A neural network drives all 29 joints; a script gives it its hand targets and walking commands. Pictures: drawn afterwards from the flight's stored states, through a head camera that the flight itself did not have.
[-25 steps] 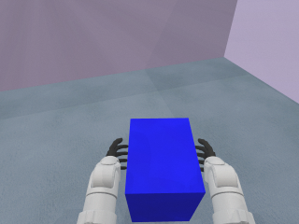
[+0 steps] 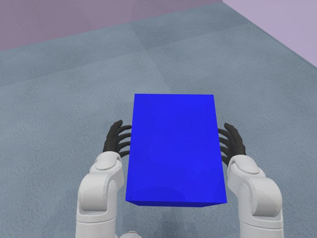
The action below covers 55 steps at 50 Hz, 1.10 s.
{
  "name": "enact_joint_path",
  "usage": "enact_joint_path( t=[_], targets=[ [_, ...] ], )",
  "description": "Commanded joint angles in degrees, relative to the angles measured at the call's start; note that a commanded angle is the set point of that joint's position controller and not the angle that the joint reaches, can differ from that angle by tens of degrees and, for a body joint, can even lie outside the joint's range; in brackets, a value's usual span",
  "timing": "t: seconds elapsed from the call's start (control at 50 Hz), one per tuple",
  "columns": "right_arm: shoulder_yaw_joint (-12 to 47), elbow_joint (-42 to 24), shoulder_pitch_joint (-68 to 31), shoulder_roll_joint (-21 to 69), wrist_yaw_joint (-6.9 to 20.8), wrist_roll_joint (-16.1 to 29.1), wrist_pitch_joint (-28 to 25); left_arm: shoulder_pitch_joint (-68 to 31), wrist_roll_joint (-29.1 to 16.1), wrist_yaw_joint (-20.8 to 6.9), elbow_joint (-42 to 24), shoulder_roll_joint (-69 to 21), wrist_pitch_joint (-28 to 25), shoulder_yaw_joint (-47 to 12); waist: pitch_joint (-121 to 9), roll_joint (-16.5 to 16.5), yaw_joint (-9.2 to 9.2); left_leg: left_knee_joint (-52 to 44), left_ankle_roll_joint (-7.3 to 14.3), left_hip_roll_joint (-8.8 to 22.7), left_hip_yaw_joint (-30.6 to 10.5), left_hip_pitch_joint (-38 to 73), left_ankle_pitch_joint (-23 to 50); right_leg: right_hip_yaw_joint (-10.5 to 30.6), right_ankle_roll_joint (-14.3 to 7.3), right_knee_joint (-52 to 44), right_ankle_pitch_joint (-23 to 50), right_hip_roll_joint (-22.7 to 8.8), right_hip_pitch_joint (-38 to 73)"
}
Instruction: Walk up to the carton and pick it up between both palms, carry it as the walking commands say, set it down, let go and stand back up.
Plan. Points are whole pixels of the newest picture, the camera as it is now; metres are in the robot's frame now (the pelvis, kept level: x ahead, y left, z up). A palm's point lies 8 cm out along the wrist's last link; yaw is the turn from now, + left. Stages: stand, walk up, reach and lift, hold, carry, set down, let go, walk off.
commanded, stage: carry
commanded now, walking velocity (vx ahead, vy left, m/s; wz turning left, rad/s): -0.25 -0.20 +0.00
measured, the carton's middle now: (171, 156) +0.31 -0.02 +0.01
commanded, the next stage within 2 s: none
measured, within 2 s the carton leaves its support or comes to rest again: neither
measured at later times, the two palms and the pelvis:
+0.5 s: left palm out of the picture +0.11 +0.05 +0.10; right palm out of the picture +0.12 -0.22 +0.10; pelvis -0.13 -0.10 +0.00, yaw +0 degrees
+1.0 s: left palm out of the picture -0.06 -0.10 +0.07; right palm out of the picture -0.05 -0.37 +0.07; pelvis -0.30 -0.25 -0.01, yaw +2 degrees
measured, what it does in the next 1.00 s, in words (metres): walks backwards: left foot, then right foot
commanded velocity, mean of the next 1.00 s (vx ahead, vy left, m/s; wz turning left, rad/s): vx -0.25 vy -0.20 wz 0.00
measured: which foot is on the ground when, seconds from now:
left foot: up 0.00-0.18, down 0.20-0.58, up 0.60-0.92, down 0.94-1.00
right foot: down 0.00-0.20, up 0.22-0.56, down 0.58-0.96, up 0.98-1.00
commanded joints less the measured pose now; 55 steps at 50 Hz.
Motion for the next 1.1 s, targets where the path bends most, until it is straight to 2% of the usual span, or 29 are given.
enact_joint_path(
  t=[0.0, 0.1, 0.14, 0.16, 0.18, 0.2, 0.24, 0.28, 0.36, 0.44, 0.5, 0.52, 0.54, 0.56, 0.58, 0.6, 0.62, 0.66, 0.76, 0.82, 0.88, 0.9, 0.92, 0.94, 0.96, 0.98, 1.02, 1.06, 1.08],
  targets=[
    [41.95, -14.28, -24.57, 52.99, 8.49, 20.42, 3.54, -12.82, -15.65, -9.0, -11.99, -52.06, 3.44, -30.77, -24.55, -6.11, 1.65, 6.0, 0.12, -1.0, 4.09, -4.77, -2.91, 8.79, -7.03, 0.01, 64.57, -15.51, 24.95],
    [37.66, -14.1, -20.88, 50.35, 7.46, 19.18, 6.04, -10.99, -14.97, -7.23, -12.86, -50.02, 5.88, -29.33, -24.34, -4.59, 1.22, -4.99, 1.87, -1.41, 6.29, 6.15, 4.25, 6.29, -8.34, -3.11, 36.8, -14.21, 13.6],
    [34.77, -11.48, -18.16, 48.59, 7.27, 17.54, 6.89, -12.11, -15.78, -6.64, -13.02, -48.7, 6.79, -29.99, -23.09, -3.51, -0.12, -20.54, 2.53, 1.66, 4.09, 15.87, 16.44, 5.89, -5.6, -2.68, 20.44, -12.36, 4.52],
    [33.23, -8.96, -15.88, 46.74, 7.27, 16.63, 7.75, -12.45, -15.29, -6.16, -12.07, -47.26, 7.7, -30.29, -21.54, 5.64, -0.66, -27.57, 4.72, 9.27, -4.78, 23.35, 23.86, 4.05, -2.98, 3.9, 9.83, -9.07, -4.7],
    [32.75, -8.57, -18.82, 45.68, 6.84, 16.35, 7.64, -12.06, -14.67, -5.94, -11.21, -46.79, 8.26, -29.09, -20.36, 20.72, 0.52, -30.74, 11.84, 26.89, -27.36, 25.44, 41.67, 0.77, 1.84, 17.96, -14.72, -1.95, -15.4],
    [31.88, -6.27, -16.31, 45.76, 6.96, 15.6, 7.79, -13.97, -14.75, -5.69, -12.21, -45.72, 8.26, -29.66, -17.38, 17.23, 1.07, -31.29, 15.78, 32.47, -27.83, 20.01, 44.34, 2.8, 3.21, 32.76, -20.71, -2.46, -16.03],
    [33.97, -10.81, -20.72, 48.89, 7.5, 16.58, 7.71, -15.1, -15.77, -6.13, -10.58, -50.22, 7.98, -30.75, -16.07, 5.47, 1.39, -32.29, 14.75, 26.97, -17.12, 15.06, 25.28, 5.37, 3.63, 39.7, -11.27, -4.54, -14.35],
    [32.0, -9.8, -20.31, 51.16, 7.71, 15.56, 6.87, -20.19, -18.2, -7.17, -11.92, -52.93, 7.55, -33.24, -14.13, 3.35, 1.67, -31.84, 10.09, 19.31, -7.89, 11.64, 21.6, 2.72, 4.65, 38.06, -7.15, -4.48, -11.8],
    [33.15, -15.37, -21.82, 49.79, 6.72, 15.43, 5.49, -18.26, -19.01, -7.39, -13.87, -53.47, 6.55, -34.25, -15.13, 7.94, 1.16, -31.11, 7.76, 16.97, -4.68, 15.68, 27.51, -2.72, 6.28, 25.66, -9.1, -2.64, -7.91],
    [30.31, -12.67, -14.95, 45.64, 5.86, 13.43, 6.22, -13.94, -19.11, -6.72, -12.17, -50.98, 7.73, -35.09, -19.96, 18.0, 0.51, -31.38, 5.98, 17.04, -5.13, 21.53, 24.75, -4.32, 6.58, 10.77, -11.21, -2.71, -2.32],
    [29.83, -8.68, -10.74, 44.83, 5.93, 12.53, 7.41, -11.73, -18.17, -6.53, -11.95, -48.4, 8.4, -33.62, -20.92, 20.16, 0.86, -27.33, 4.42, 16.92, -3.89, 20.65, 26.61, -5.79, 5.06, -5.47, -6.41, -2.2, 4.66],
    [30.95, -8.41, -11.12, 44.74, 5.96, 12.61, 7.73, -9.82, -16.96, -6.64, -10.04, -47.86, 8.89, -32.37, -20.11, 15.92, 1.09, -23.41, 3.41, 13.26, -1.58, 17.26, 21.8, -4.98, 3.95, -11.21, -6.55, -2.97, 8.8],
    [31.78, -8.42, -12.65, 44.58, 5.96, 12.67, 7.83, -9.54, -16.3, -7.1, -9.46, -47.35, 8.92, -30.94, -18.0, 5.07, 1.11, -16.89, 1.77, 9.7, 1.26, 10.35, 15.59, 1.3, 2.56, -17.1, -3.6, -7.59, 12.25],
    [32.52, -8.96, -11.8, 44.0, 6.31, 12.37, 7.99, -9.9, -15.76, -7.55, -9.4, -46.37, 8.59, -30.43, -15.2, -10.53, 0.52, -3.86, -0.76, 2.66, 8.51, -2.76, -4.55, 16.19, -1.39, -19.65, 9.14, -20.93, 14.27],
    [34.46, -9.59, -15.04, 46.07, 6.74, 13.9, 7.87, -9.64, -16.09, -7.88, -10.6, -47.65, 8.03, -29.96, -11.96, -18.44, 0.62, 12.27, -0.57, 0.86, 4.7, -8.23, -12.35, 18.07, -5.44, -17.57, 19.31, -26.16, 9.83],
    [36.43, -11.77, -20.88, 48.02, 6.99, 15.25, 7.79, -11.33, -15.4, -8.34, -10.17, -48.31, 7.71, -28.81, -12.84, -16.47, 1.98, 19.41, 0.54, 1.59, -0.27, -5.99, -11.52, 12.97, -7.64, -15.39, 17.99, -23.84, 5.83],
    [38.14, -13.32, -24.8, 50.65, 7.65, 17.41, 7.44, -13.44, -15.42, -8.49, -12.1, -50.28, 7.19, -28.42, -10.75, -13.38, 1.92, 23.65, 0.34, 1.84, 0.07, -3.13, -4.55, 5.37, -5.92, -15.58, 11.75, -18.12, 1.86],
    [40.67, -14.13, -28.03, 53.58, 7.87, 19.14, 6.19, -14.6, -15.74, -9.06, -11.46, -53.67, 5.93, -28.15, -11.4, -10.34, 0.95, 25.39, 0.31, 1.47, 1.87, -2.33, 3.23, -4.34, -4.07, -9.72, 11.34, -13.5, 3.46],
    [40.99, -17.26, -25.22, 50.28, 6.94, 19.51, 5.15, -6.82, -14.24, -8.39, -9.89, -52.27, 5.11, -27.32, -16.82, -6.93, 1.66, 14.47, -0.14, -0.13, 6.55, -2.05, -0.36, 6.11, -5.66, -10.67, 10.47, -16.3, 9.41],
    [39.2, -12.34, -17.32, 49.85, 7.1, 18.4, 6.66, -7.85, -14.63, -7.53, -13.25, -50.02, 5.69, -29.67, -22.28, -6.77, 1.81, 0.38, 0.67, -0.27, 5.63, -0.14, -4.47, 10.31, -7.33, -8.4, 23.42, -17.87, 18.71],
    [36.43, -9.11, -15.06, 48.32, 7.34, 17.02, 7.34, -7.78, -15.14, -7.33, -11.83, -48.44, 6.78, -30.12, -22.38, -5.56, 0.84, -18.52, 1.82, -0.76, 6.8, 9.78, 4.92, 8.54, -2.92, -10.16, 23.45, -16.48, 15.54],
    [34.34, -6.4, -12.63, 47.76, 7.32, 15.65, 7.62, -9.17, -15.67, -7.23, -11.78, -47.52, 7.07, -31.03, -23.99, -2.23, 0.01, -25.23, 2.37, 3.08, 3.78, 19.81, 11.78, 6.76, -0.21, -8.68, 21.55, -14.87, 9.46],
    [33.43, -6.73, -12.63, 47.03, 7.59, 15.12, 7.11, -9.7, -16.31, -7.42, -11.22, -47.66, 7.18, -31.88, -23.24, 7.17, -0.17, -27.65, 4.47, 10.9, -5.63, 29.05, 16.42, 4.38, 2.57, -2.62, 14.83, -11.77, -1.69],
    [32.82, -5.06, -12.67, 48.4, 7.79, 14.58, 6.72, -13.34, -17.16, -7.7, -14.47, -48.64, 6.96, -33.08, -21.5, 22.17, 0.74, -28.5, 10.71, 28.77, -25.48, 32.24, 35.48, 1.39, 5.06, 10.5, -12.36, -5.48, -13.62],
    [33.4, -7.69, -15.6, 49.16, 8.15, 15.47, 6.02, -14.63, -16.93, -7.74, -14.33, -49.61, 6.75, -32.9, -16.1, 16.65, 0.87, -30.37, 15.87, 33.84, -26.17, 24.79, 41.57, 3.43, 5.72, 26.9, -19.56, -3.4, -17.06],
    [33.87, -11.13, -18.1, 51.22, 8.6, 15.91, 5.14, -19.31, -18.94, -8.19, -17.72, -52.75, 5.62, -35.25, -13.37, 12.64, 0.68, -28.65, 14.49, 30.03, -17.44, 21.53, 42.63, 7.7, 4.22, 33.16, -13.43, -5.55, -16.91],
    [35.23, -12.83, -23.05, 52.49, 8.8, 16.67, 4.77, -19.23, -18.19, -8.49, -14.63, -54.32, 5.67, -35.08, -9.82, 4.79, 1.83, -29.37, 8.61, 21.13, -5.52, 14.11, 23.74, 5.13, 5.4, 38.38, -7.52, -5.17, -14.89],
    [34.26, -13.61, -20.49, 53.88, 8.65, 16.26, 3.53, -21.63, -20.5, -8.7, -17.09, -56.83, 4.77, -37.46, -10.07, 6.9, 2.01, -25.85, 5.35, 15.53, 2.65, 15.38, 31.94, 0.73, 6.44, 32.77, -5.27, -3.61, -12.87],
    [35.38, -17.28, -20.52, 52.63, 8.23, 16.61, 2.8, -18.3, -20.62, -8.92, -16.6, -56.67, 4.23, -36.96, -13.12, 5.76, 1.69, -24.13, 6.6, 16.53, 1.29, 17.98, 40.57, -0.33, 6.71, 31.38, -6.4, -3.47, -11.8]
  ],
)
